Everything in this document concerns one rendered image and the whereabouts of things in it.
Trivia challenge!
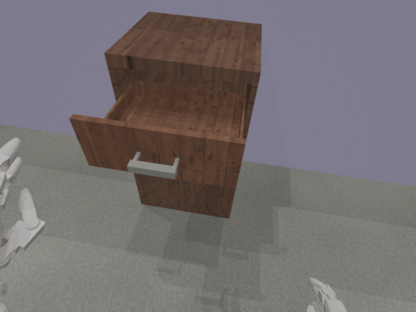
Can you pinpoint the cabinet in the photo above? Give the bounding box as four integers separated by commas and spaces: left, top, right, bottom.
104, 12, 262, 219

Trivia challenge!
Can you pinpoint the drawer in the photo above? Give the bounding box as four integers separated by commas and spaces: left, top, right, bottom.
69, 80, 246, 189

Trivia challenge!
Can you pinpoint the robot left hand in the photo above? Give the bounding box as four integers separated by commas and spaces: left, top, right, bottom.
0, 137, 45, 273

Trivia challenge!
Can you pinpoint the robot right hand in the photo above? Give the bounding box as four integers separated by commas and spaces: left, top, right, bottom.
306, 278, 346, 312

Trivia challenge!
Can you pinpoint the handle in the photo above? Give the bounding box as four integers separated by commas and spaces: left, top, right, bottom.
127, 152, 179, 179

